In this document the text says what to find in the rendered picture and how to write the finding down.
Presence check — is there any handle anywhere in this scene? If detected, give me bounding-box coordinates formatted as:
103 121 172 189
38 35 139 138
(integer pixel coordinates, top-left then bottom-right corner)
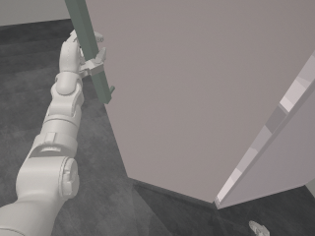
64 0 115 104

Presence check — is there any left robot hand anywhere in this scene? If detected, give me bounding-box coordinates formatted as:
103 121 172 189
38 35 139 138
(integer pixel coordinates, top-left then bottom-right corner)
59 30 106 79

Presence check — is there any left robot forearm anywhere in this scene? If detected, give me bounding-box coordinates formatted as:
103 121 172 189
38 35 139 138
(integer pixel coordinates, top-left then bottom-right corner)
16 72 85 197

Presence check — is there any right robot hand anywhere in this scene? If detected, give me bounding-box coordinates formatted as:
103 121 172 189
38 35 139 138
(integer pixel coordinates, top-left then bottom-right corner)
249 220 270 236

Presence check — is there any fridge door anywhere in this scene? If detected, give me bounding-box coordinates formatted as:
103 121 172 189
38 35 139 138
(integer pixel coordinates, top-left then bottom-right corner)
85 0 315 203

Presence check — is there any robot left upper arm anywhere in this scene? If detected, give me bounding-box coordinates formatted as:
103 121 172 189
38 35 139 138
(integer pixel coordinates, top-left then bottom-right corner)
0 156 80 236

